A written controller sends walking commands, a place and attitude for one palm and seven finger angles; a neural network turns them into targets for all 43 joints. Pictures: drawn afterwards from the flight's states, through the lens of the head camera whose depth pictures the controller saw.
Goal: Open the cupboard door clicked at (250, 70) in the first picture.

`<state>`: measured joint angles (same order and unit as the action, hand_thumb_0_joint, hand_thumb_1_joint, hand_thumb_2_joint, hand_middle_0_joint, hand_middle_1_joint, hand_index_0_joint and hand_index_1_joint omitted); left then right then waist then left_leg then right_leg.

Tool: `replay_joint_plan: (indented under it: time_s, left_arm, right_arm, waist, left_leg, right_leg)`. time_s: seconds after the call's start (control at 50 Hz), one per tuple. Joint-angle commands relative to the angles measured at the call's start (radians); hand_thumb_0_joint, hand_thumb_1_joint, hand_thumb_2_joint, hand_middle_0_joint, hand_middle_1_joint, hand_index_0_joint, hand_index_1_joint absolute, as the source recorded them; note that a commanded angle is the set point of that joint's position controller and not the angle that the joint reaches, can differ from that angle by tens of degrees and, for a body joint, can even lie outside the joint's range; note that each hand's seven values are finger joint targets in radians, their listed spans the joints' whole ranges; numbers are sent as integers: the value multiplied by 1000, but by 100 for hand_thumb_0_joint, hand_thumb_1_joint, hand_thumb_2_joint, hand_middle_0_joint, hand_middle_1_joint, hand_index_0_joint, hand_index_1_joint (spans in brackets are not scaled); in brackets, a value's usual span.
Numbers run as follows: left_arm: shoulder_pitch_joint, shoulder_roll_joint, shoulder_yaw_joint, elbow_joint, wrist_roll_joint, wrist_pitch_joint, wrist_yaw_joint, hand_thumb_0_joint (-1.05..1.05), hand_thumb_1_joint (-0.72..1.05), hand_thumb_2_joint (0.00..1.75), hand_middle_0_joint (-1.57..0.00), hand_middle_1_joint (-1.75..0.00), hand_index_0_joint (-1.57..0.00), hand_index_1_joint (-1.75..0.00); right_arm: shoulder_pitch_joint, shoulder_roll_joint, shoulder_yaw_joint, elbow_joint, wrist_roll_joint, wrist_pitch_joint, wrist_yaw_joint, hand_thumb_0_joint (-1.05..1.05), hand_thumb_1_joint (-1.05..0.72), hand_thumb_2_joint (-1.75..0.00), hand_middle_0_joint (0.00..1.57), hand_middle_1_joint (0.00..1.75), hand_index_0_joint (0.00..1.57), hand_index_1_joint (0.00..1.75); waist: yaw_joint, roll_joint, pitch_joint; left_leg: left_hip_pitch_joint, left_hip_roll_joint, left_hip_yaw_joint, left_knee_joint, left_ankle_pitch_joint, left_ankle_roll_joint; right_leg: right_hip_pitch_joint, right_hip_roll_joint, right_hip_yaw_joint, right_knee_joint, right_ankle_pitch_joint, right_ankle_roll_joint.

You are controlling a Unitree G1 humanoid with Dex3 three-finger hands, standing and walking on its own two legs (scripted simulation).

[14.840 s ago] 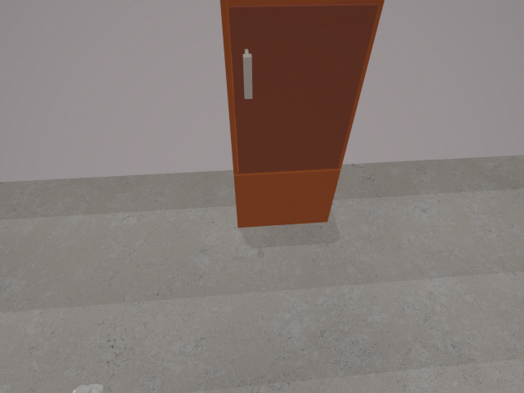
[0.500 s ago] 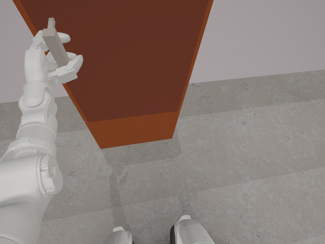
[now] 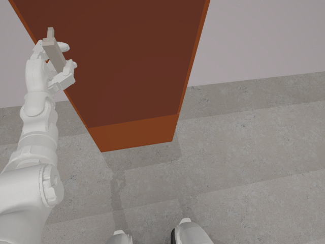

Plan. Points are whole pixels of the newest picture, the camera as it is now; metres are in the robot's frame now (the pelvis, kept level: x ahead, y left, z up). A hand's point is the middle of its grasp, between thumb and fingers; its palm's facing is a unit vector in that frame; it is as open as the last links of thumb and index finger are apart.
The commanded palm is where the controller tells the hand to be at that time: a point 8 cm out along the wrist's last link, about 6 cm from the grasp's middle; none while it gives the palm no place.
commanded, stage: pull the door open along its arc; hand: left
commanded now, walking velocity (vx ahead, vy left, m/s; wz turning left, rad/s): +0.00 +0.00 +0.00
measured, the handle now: (60, 57) +0.56 +0.21 +0.09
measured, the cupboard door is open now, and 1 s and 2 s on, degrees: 2 41 40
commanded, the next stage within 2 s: open thumb and fingers to let go in 0.74 s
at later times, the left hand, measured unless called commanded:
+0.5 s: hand (106, 126) +0.36 +0.09 +0.09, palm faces +0.41 -0.91 +0.07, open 6.5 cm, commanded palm +0.29 +0.13 +0.08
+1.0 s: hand (133, 147) +0.31 +0.04 +0.09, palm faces +0.45 -0.89 -0.06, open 6.7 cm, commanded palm +0.26 +0.07 +0.08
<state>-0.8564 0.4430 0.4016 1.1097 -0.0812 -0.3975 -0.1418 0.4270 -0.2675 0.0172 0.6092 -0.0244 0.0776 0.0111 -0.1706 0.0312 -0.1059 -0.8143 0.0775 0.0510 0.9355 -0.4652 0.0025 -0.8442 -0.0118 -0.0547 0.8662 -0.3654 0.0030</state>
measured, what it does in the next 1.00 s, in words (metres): shifts its weight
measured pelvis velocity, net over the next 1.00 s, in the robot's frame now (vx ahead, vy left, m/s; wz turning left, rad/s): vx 0.01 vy -0.06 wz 0.09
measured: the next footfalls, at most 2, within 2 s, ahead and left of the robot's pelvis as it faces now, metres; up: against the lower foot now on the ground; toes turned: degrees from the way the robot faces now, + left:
none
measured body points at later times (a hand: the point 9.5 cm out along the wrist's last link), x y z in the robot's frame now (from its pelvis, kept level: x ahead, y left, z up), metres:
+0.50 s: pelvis +0.01 -0.01 +0.02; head +0.05 -0.01 +0.47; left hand +0.33 +0.14 +0.09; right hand +0.18 -0.23 -0.09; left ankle -0.02 +0.11 -0.69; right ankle +0.02 -0.13 -0.69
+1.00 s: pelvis +0.01 -0.06 +0.02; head +0.02 -0.08 +0.47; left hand +0.28 +0.08 +0.10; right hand +0.21 -0.25 -0.08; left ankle -0.02 +0.11 -0.69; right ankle +0.02 -0.13 -0.69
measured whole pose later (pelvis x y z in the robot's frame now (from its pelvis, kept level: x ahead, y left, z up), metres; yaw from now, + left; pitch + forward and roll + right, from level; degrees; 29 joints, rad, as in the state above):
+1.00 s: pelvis +0.01 -0.06 +0.02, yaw +5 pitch +6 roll +1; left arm 0.01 -0.11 -0.23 0.12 0.08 -0.07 0.62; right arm 0.15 -0.19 0.01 0.60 -0.07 0.05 0.01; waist 0.00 0.04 -0.10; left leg -0.49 0.06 -0.03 0.80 -0.42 -0.06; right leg -0.53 -0.03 -0.14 0.83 -0.42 -0.07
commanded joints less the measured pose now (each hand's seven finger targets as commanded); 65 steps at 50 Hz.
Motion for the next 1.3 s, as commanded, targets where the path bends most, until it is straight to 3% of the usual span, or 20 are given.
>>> replay_joint_plan:
  time_s: [0.0,0.02,0.08,0.12,0.18,0.2,0.24,0.28,0.44,0.52,0.62,0.7,0.74,0.8,0.82,0.86,0.98,1.08,1.22,1.28]
  left_arm:
    - [-219,179,0,-304,-37,-70,-16,0,90,90,-40,-135,-40,-135]
    - [-174,168,-1,-337,-45,-65,-15,0,90,90,-40,-135,-40,-135]
    - [-6,110,-23,-438,-68,-47,-8,0,90,90,-40,-135,-40,-135]
    - [65,49,-63,-502,-83,-31,0,0,90,90,-40,-135,-40,-135]
    - [182,-27,-115,-630,-90,-21,21,0,90,90,-40,-135,-40,-135]
    - [195,-76,-47,-687,-136,-12,124,0,90,90,-40,-135,-40,-135]
    - [288,-183,-120,-782,-105,1,253,0,90,90,-40,-135,-40,-135]
    - [391,-276,-177,-876,-63,14,381,0,90,90,-40,-135,-40,-135]
    - [541,-527,-420,-1074,162,102,751,0,90,90,-40,-135,-40,-135]
    - [678,-613,-560,-1189,233,163,777,0,90,90,-40,-135,-40,-135]
    - [876,-703,-652,-1320,175,230,753,0,90,90,-40,-135,-40,-135]
    - [990,-747,-704,-1374,164,288,743,0,90,90,-40,-135,-40,-135]
    - [919,-738,-712,-1376,174,303,748,0,90,90,-40,-135,-40,-135]
    - [801,-691,-655,-1305,180,302,768,0,90,90,-40,-135,-40,-135]
    - [692,-653,-618,-1273,183,293,782,0,90,90,-40,-135,-40,-135]
    - [699,-653,-591,-1231,179,281,794,0,76,84,-39,-134,-39,-134]
    - [658,-667,-625,-1199,194,234,767,0,34,66,-36,-129,-36,-129]
    - [601,-645,-623,-1170,194,193,747,0,-1,51,-33,-125,-33,-125]
    - [543,-623,-590,-1114,184,165,755,0,-50,30,-30,-120,-30,-120]
    - [497,-605,-562,-1089,177,158,765,0,-50,30,-29,-115,-29,-115]
  right_arm:
    - [112,-157,-72,-85,12,-20,1,0,-90,-90,20,30,20,30]
    - [105,-155,-75,-94,15,-20,1,0,-90,-90,20,30,20,30]
    - [74,-142,-77,-119,24,-22,8,0,-90,-90,20,30,20,30]
    - [50,-136,-79,-130,31,-27,10,0,-90,-90,20,30,20,30]
    - [13,-122,-79,-145,38,-44,13,0,-90,-90,20,30,20,30]
    - [-22,-99,-80,-150,37,-54,16,0,-90,-90,20,30,20,30]
    - [-47,-88,-80,-158,27,-80,27,0,-90,-90,20,30,20,30]
    - [-80,-72,-79,-162,11,-95,41,0,-90,-90,20,30,20,30]
    - [-212,-28,-71,-181,-45,-98,46,0,-90,-90,20,30,20,30]
    - [-262,-4,-68,-200,-55,-74,34,0,-90,-90,20,30,20,30]
    - [-353,20,-45,-226,-34,-59,28,0,-90,-90,20,30,20,30]
    - [-394,32,-27,-229,-29,-53,40,0,-90,-90,20,30,20,30]
    - [-389,29,-29,-222,-31,-54,35,0,-90,-90,20,30,20,30]
    - [-396,26,-27,-199,-38,-56,16,0,-90,-90,20,30,20,30]
    - [-396,24,-25,-183,-42,-60,6,0,-90,-90,20,30,20,30]
    - [-405,26,-33,-171,-46,-69,-5,0,-90,-90,20,30,20,30]
    - [-357,16,-45,-163,-48,-88,-7,0,-90,-90,20,30,20,30]
    - [-344,5,-51,-156,-45,-102,-15,0,-90,-90,20,30,20,30]
    - [-344,5,-52,-147,-46,-114,-26,0,-90,-90,20,30,20,30]
    - [-355,4,-50,-141,-45,-114,-32,0,-90,-90,20,30,20,30]
  waist:
    - [66,57,-486]
    - [73,28,-487]
    - [107,41,-467]
    - [104,-14,-416]
    - [122,26,-392]
    - [171,16,-368]
    - [162,-41,-357]
    - [176,-19,-358]
    - [181,-76,-285]
    - [178,-82,-291]
    - [191,-84,-228]
    - [193,-83,-181]
    - [172,-93,-170]
    - [170,-114,-159]
    - [158,-131,-141]
    - [175,-154,-167]
    - [161,-140,-226]
    - [146,-161,-208]
    - [150,-171,-201]
    - [156,-164,-200]
  left_leg:
    - [272,-60,-37,-103,504,13]
    - [265,-60,-33,-112,502,16]
    - [271,-60,-19,-135,550,16]
    - [252,-61,-11,-155,503,17]
    - [298,-59,-7,-170,534,13]
    - [274,-63,-5,-181,505,0]
    - [290,-62,-9,-189,501,-3]
    - [310,-64,-2,-193,521,-9]
    - [325,-65,-18,-215,418,-12]
    - [357,-67,-10,-205,427,-10]
    - [381,-78,-20,-215,388,-11]
    - [387,-84,-26,-204,373,-14]
    - [388,-85,-34,-188,362,-13]
    - [360,-99,-41,-177,300,-12]
    - [345,-102,-46,-169,277,-9]
    - [342,-105,-45,-168,255,-9]
    - [325,-103,-49,-169,265,-6]
    - [299,-100,-55,-165,222,-1]
    - [276,-102,-52,-165,181,2]
    - [271,-105,-49,-173,157,3]
  right_leg:
    - [364,55,12,-60,467,-18]
    - [391,55,14,-63,481,-17]
    - [440,48,12,-71,527,-20]
    - [455,48,8,-87,516,-17]
    - [454,43,3,-93,513,-19]
    - [455,47,-12,-105,475,-18]
    - [466,47,-26,-108,459,-16]
    - [482,38,-29,-104,472,-19]
    - [483,17,-30,-120,360,-31]
    - [521,9,-24,-129,408,-37]
    - [560,6,-26,-167,404,-37]
    - [559,-4,-26,-181,425,-35]
    - [538,-10,-14,-188,429,-29]
    - [501,-22,12,-205,357,-17]
    - [477,-31,28,-215,331,-8]
    - [485,-39,49,-238,286,-3]
    - [507,-51,63,-211,347,4]
    - [479,-59,84,-227,259,6]
    - [460,-62,105,-250,150,5]
    - [456,-63,119,-270,77,3]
